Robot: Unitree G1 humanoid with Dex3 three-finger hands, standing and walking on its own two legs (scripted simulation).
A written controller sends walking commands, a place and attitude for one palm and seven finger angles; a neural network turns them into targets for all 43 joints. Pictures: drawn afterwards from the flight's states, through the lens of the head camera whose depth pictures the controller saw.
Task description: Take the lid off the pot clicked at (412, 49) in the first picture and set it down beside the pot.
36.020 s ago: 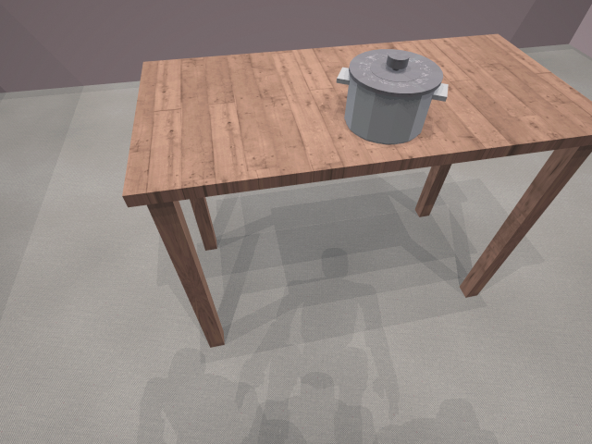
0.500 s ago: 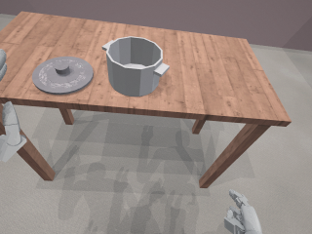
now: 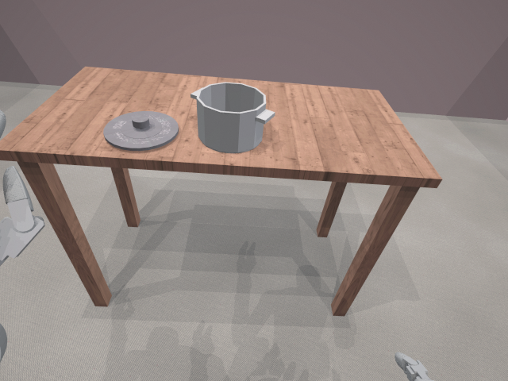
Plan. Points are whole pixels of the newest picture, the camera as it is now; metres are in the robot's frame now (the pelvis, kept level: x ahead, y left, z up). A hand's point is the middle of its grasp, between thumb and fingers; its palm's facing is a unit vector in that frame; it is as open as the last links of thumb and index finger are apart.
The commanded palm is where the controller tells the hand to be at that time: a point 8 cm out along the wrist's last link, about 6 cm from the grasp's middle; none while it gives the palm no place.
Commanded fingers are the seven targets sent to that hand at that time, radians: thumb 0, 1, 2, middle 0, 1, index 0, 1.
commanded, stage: stop stepping back and stand still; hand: left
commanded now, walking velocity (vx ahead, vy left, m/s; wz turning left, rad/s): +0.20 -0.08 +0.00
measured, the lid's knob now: (140, 121) +0.70 +0.33 +0.06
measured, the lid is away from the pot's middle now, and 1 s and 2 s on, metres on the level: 0.23 0.23 0.23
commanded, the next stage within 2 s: let the arm hang, fingers relaxed in 0.38 s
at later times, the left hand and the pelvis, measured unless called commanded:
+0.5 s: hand (35, 251) +0.18 +0.25 +0.22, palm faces +0.45 -0.79 -0.42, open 7.4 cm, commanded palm none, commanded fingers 0.00 0.90 0.90 -0.20 -0.30 -0.20 -0.30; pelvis -0.03 +0.00 +0.00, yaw +2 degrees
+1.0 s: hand out of the picture -0.07 +0.23 -0.17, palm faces +0.10 -0.96 -0.25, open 7.2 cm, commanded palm none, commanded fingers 0.00 0.90 0.90 -0.20 -0.30 -0.20 -0.30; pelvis -0.01 +0.03 +0.01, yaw +5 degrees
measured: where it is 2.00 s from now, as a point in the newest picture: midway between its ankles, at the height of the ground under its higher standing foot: outside the picture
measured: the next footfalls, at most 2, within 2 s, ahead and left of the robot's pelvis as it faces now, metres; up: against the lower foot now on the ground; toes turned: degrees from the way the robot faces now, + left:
left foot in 0.70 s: -0.01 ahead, +0.16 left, +0.00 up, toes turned +7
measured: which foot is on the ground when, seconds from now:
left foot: down 0.00-0.46, up 0.48-0.68, down 0.70-1.00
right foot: down 0.00-1.00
